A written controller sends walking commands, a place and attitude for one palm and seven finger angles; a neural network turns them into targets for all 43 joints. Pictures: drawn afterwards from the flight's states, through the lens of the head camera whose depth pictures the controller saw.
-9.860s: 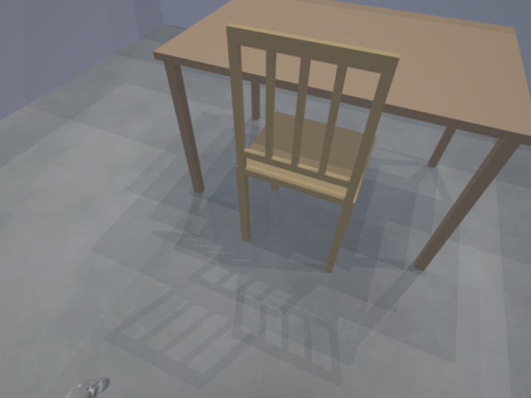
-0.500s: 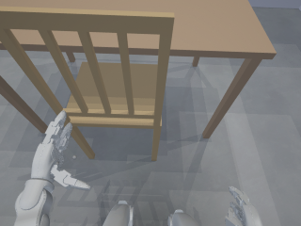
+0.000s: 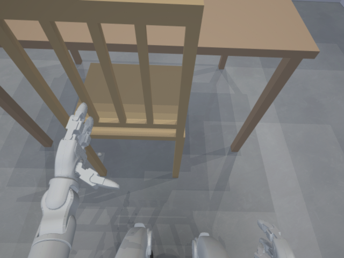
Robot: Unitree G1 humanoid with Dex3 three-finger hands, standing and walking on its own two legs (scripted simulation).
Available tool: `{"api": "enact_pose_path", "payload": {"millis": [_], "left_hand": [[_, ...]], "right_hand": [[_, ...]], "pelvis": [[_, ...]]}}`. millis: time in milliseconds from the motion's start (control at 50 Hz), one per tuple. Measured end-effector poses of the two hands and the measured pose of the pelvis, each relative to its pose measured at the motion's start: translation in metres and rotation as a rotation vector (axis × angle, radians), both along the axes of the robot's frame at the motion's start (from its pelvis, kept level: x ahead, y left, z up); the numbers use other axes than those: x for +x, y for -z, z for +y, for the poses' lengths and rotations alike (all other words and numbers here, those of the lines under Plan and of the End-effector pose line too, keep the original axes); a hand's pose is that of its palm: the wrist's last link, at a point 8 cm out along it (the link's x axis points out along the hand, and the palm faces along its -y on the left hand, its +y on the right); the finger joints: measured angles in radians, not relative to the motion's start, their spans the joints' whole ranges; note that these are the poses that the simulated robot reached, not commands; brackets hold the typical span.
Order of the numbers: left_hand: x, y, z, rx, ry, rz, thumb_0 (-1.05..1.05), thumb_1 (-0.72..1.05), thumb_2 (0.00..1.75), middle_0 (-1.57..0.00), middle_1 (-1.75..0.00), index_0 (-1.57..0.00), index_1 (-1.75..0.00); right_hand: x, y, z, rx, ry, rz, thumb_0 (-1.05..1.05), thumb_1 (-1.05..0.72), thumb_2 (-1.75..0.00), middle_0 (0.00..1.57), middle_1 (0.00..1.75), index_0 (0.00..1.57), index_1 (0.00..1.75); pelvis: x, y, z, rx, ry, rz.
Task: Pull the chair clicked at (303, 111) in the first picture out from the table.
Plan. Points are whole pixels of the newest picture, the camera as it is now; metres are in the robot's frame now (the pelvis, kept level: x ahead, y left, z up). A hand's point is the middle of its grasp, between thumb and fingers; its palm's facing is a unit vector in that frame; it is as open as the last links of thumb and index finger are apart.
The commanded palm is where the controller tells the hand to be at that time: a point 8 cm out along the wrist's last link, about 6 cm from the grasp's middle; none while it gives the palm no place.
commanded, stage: aim the fingers beside a spindle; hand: left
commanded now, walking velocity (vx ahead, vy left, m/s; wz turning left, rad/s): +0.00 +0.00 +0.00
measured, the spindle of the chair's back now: (112, 84) +0.53 +0.17 +0.05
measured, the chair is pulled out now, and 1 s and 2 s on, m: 0.00 0.00 0.00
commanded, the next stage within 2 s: none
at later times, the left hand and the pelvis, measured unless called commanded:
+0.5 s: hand (115, 141) +0.39 +0.15 +0.00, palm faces -0.01 -1.00 -0.03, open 16.9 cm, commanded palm +0.36 +0.21 +0.01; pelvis -0.01 +0.00 -0.02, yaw -1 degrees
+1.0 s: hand (112, 140) +0.38 +0.15 +0.02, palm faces +0.01 -1.00 -0.05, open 16.9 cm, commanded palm +0.35 +0.20 +0.01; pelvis +0.00 +0.00 -0.01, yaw -1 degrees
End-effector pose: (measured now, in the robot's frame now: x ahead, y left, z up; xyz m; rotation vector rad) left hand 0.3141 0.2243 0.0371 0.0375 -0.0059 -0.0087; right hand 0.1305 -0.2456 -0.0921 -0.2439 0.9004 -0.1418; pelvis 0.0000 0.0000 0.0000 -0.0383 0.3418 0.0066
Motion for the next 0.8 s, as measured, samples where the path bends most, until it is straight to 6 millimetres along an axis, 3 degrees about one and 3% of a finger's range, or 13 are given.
{"api": "enact_pose_path", "payload": {"millis": [140, 300, 440, 500, 660, 800], "left_hand": [[0.016, 0.023, -0.007, -0.013, 0.013, 0.048, -0.01, -0.50, 0.30, -0.06, -0.08, -0.06, -0.08], [0.034, 0.012, -0.013, 0.000, -0.001, -0.027, -0.01, -0.50, 0.30, -0.06, -0.08, -0.06, -0.08], [0.051, 0.034, -0.017, -0.007, 0.001, 0.048, -0.01, -0.50, 0.30, -0.06, -0.08, -0.06, -0.08], [0.053, 0.037, -0.018, -0.009, -0.003, 0.041, -0.01, -0.50, 0.30, -0.06, -0.08, -0.06, -0.08], [0.053, 0.019, -0.007, 0.012, -0.027, -0.012, -0.01, -0.50, 0.30, -0.06, -0.08, -0.07, -0.08], [0.047, 0.038, -0.013, -0.022, 0.008, 0.066, -0.01, -0.50, 0.30, -0.06, -0.08, -0.06, -0.08]], "right_hand": [[-0.009, 0.011, -0.004, -0.015, 0.005, 0.043, 0.01, -0.90, -0.90, 0.20, 0.30, 0.21, 0.30], [-0.022, 0.019, -0.007, -0.013, 0.021, 0.089, 0.01, -0.90, -0.90, 0.20, 0.30, 0.21, 0.30], [-0.033, 0.027, -0.010, -0.007, 0.038, 0.135, 0.01, -0.90, -0.90, 0.20, 0.30, 0.21, 0.30], [-0.037, 0.029, -0.011, -0.009, 0.049, 0.153, 0.01, -0.90, -0.90, 0.20, 0.30, 0.21, 0.30], [-0.041, 0.029, -0.010, 0.007, 0.059, 0.180, 0.01, -0.90, -0.90, 0.20, 0.30, 0.20, 0.30], [-0.032, 0.027, -0.011, -0.001, 0.050, 0.166, 0.01, -0.90, -0.90, 0.20, 0.30, 0.21, 0.30]], "pelvis": [[-0.006, 0.009, 0.000, -0.003, -0.001, 0.016], [-0.007, 0.012, -0.001, -0.002, 0.005, 0.031], [-0.008, 0.018, -0.003, -0.002, 0.008, 0.051], [-0.008, 0.019, -0.003, -0.001, 0.013, 0.057], [-0.004, 0.015, -0.003, 0.003, 0.016, 0.054], [-0.003, 0.015, -0.002, -0.001, 0.009, 0.059]]}}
